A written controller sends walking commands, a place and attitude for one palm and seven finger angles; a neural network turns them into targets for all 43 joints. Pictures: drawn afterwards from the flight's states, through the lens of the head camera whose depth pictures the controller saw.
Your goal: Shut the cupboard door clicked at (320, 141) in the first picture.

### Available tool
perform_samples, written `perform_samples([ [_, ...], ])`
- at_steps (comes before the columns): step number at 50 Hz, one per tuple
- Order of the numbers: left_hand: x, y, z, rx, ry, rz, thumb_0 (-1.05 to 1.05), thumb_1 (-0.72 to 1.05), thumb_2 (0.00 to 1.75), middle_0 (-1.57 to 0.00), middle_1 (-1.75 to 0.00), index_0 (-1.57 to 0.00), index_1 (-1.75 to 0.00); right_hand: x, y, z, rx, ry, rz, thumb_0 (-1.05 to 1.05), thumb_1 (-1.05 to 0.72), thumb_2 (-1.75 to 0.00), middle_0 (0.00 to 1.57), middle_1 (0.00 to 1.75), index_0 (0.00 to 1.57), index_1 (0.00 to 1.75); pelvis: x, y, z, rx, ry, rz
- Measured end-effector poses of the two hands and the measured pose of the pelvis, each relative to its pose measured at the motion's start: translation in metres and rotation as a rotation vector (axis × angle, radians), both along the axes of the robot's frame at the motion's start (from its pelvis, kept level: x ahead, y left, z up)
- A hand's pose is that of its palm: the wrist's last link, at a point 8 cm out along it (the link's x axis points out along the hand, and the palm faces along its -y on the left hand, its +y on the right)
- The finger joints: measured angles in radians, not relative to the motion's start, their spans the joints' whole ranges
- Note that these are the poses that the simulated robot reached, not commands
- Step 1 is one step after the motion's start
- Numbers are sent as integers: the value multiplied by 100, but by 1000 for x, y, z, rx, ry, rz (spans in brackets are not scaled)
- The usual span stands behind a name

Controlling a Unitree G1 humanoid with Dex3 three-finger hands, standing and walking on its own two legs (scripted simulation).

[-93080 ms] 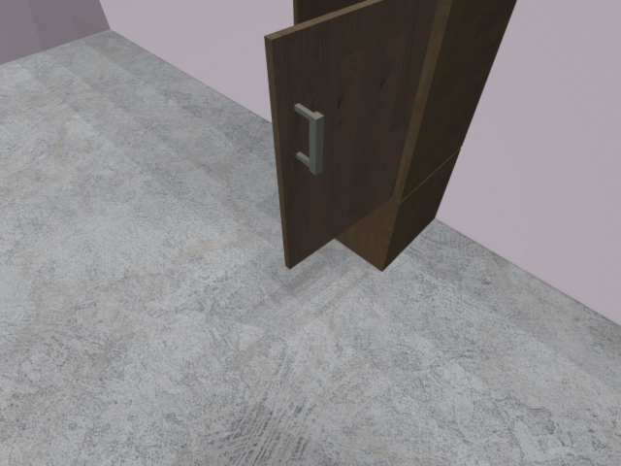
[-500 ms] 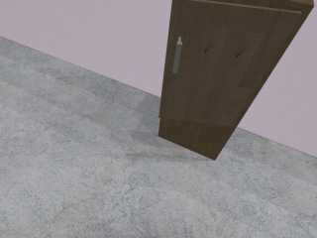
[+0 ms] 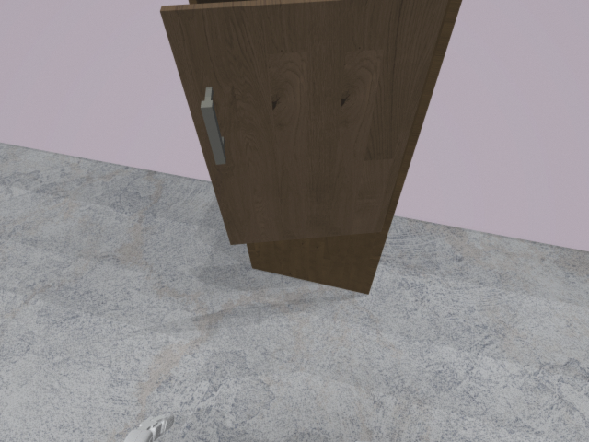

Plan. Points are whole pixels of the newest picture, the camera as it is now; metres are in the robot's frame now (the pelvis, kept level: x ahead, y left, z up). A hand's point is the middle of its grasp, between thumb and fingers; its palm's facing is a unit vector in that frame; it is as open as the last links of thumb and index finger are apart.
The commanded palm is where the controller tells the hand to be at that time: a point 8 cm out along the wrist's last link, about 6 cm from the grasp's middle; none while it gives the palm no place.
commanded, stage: take the last steps up to it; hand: left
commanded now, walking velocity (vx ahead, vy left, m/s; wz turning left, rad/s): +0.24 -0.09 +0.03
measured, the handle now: (215, 127) +0.60 +0.14 +0.08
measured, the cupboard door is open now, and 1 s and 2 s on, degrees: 20 20 20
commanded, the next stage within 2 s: come to a stop and stand still in 0.22 s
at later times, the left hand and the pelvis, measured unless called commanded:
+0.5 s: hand out of the picture +0.14 +0.14 -0.17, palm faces +0.08 -0.99 -0.13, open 7.4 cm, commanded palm none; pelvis +0.14 -0.02 +0.01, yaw +1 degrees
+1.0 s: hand (233, 414) +0.18 +0.11 -0.14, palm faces +0.06 -0.96 -0.26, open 7.4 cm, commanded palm none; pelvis +0.13 -0.08 +0.02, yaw +2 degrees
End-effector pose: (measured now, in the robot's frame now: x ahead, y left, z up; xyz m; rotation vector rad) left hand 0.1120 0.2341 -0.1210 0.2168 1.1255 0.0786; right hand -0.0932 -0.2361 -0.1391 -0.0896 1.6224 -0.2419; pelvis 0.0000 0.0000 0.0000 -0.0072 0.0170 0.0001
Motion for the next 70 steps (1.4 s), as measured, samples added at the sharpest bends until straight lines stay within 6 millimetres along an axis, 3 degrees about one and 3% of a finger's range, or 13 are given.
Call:
perform_samples([
  [6, -11, -20, 1, -4, 89, 84, -1, 94, 89, -20, -30, -20, -30, 124, -25, 12, -27, -218, 77, 1, -91, -90, 20, 30, 20, 30, 39, -18, 14, -8, 3, 19],
  [12, -25, -29, -15, -36, 202, 131, -1, 93, 90, -20, -30, -20, -30, 241, -21, 21, -30, -397, 160, 1, -91, -90, 20, 30, 20, 30, 81, -23, 11, -39, -3, 29],
  [15, -29, -34, -27, -68, 267, 157, 0, 92, 90, -20, -30, -20, -30, 287, -11, 23, -29, -462, 198, 1, -91, -90, 20, 30, 20, 30, 104, -20, 5, -46, -16, 28],
  [18, -25, -37, -39, -91, 319, 172, 0, 92, 90, -20, -30, -20, -30, 316, -2, 20, -34, -507, 220, 1, -91, -90, 20, 30, 20, 30, 124, -16, -2, -27, -26, 16],
  [24, 14, -41, -27, -86, 304, 176, 0, 91, 90, -20, -30, -20, -30, 319, -2, 22, -52, -431, 205, -1, -93, -89, 20, 30, 21, 30, 142, -17, 8, -13, -32, 18],
  [30, 50, -41, -17, -39, 245, 160, 0, 91, 90, -20, -30, -20, -30, 314, -29, 20, -55, -353, 184, -1, -94, -89, 20, 30, 21, 30, 147, -33, 13, -23, -28, 16],
  [37, 72, -54, -10, 58, 160, 139, 0, 91, 90, -20, -30, -20, -30, 303, -75, 1, -27, -333, 132, 0, -92, -90, 20, 30, 21, 30, 148, -74, 1, 15, -23, 5],
  [42, 71, -75, 3, 69, 156, 116, 0, 91, 90, -20, -30, -20, -30, 292, -96, -5, -9, -300, 112, 1, -91, -90, 20, 30, 20, 30, 144, -85, 6, 22, -22, 16],
  [49, 66, -84, 12, 47, 128, 138, 0, 90, 89, -20, -30, -20, -30, 278, -98, 6, 3, -262, 144, 1, -91, -90, 20, 30, 20, 30, 137, -85, 17, 47, -3, 31],
  [54, 46, -70, 6, 30, 133, 168, 0, 90, 89, -20, -30, -20, -30, 280, -84, 14, -9, -280, 182, 1, -91, -90, 20, 30, 20, 30, 127, -74, 17, 50, -4, 40],
  [58, 23, -49, -13, 5, 171, 190, 0, 90, 89, -20, -30, -20, -30, 282, -65, 15, -39, -346, 201, 1, -91, -90, 20, 30, 20, 30, 119, -55, 7, 13, -14, 45],
  [62, 6, -35, -20, -9, 213, 205, 0, 91, 90, -20, -30, -20, -30, 273, -41, 22, -37, -349, 216, 1, -91, -90, 20, 30, 20, 30, 115, -45, 9, 19, -38, 36],
  [70, -16, -33, -15, -22, 263, 177, 0, 91, 90, -20, -30, -20, -30, 259, -23, 19, -22, -351, 180, 1, -93, -90, 20, 30, 21, 30, 109, -32, 14, 12, -56, 16],
])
